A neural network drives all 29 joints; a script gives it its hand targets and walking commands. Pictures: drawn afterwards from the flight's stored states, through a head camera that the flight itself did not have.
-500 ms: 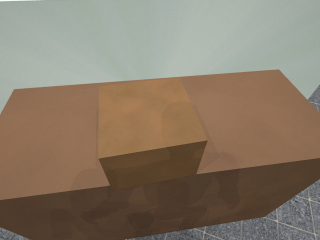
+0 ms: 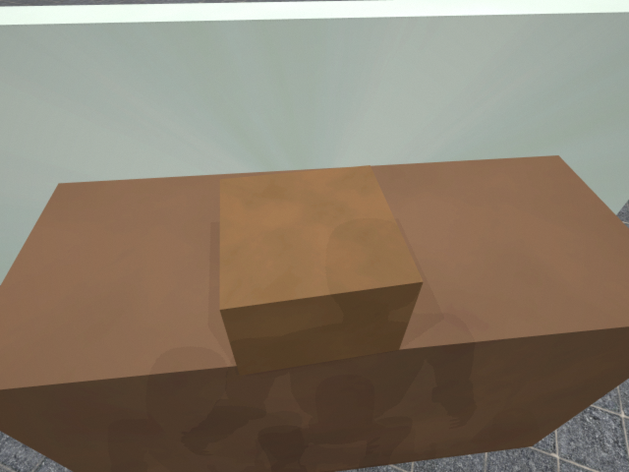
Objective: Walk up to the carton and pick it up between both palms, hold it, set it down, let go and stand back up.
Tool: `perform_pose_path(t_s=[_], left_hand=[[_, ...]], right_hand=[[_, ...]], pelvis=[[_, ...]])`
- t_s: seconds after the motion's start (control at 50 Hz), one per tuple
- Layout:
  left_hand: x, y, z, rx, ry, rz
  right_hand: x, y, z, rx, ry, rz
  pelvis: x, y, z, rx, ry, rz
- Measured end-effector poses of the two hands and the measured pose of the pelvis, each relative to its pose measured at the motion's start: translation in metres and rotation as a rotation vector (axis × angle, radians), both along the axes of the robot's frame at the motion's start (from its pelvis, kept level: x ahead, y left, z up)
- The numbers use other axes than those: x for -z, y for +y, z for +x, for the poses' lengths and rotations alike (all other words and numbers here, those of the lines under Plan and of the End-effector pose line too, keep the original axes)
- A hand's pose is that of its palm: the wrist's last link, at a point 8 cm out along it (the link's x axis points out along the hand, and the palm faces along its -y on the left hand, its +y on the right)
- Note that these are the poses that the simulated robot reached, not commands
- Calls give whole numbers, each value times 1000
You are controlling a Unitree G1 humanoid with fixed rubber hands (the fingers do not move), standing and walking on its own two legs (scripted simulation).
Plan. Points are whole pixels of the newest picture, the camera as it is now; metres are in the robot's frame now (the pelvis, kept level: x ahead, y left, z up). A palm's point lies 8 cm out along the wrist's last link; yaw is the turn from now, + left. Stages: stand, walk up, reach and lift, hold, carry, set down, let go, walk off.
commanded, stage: stand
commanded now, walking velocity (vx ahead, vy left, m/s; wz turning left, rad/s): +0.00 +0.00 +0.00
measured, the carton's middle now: (308, 263) +0.42 +0.02 +0.02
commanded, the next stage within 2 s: none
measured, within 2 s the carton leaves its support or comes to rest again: neither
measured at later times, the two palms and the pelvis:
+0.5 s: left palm out of the picture +0.02 +0.28 -0.12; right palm out of the picture +0.01 -0.27 -0.13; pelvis -0.02 +0.00 +0.00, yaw +0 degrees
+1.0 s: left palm out of the picture +0.02 +0.29 -0.12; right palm out of the picture +0.03 -0.28 -0.13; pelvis -0.02 +0.00 +0.00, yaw +0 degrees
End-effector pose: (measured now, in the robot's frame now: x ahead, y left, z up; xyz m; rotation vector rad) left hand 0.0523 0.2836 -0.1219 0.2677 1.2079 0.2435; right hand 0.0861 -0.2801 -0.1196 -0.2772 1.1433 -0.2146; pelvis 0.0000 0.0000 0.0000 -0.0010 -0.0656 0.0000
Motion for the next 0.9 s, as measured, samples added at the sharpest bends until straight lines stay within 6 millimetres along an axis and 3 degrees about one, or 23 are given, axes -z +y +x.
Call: perform_pose_path(t_s=[0.52,0.68,0.9], left_hand=[[2,-1,-36,12,64,-6],[0,0,-37,14,49,-3],[-3,5,-37,11,43,15]], right_hand=[[11,6,-74,49,113,28],[9,0,-76,43,109,16],[6,-5,-64,33,77,10]], pelvis=[[-1,3,-21,3,-9,5],[-1,1,-24,1,-9,4],[-2,-2,-25,0,-7,2]])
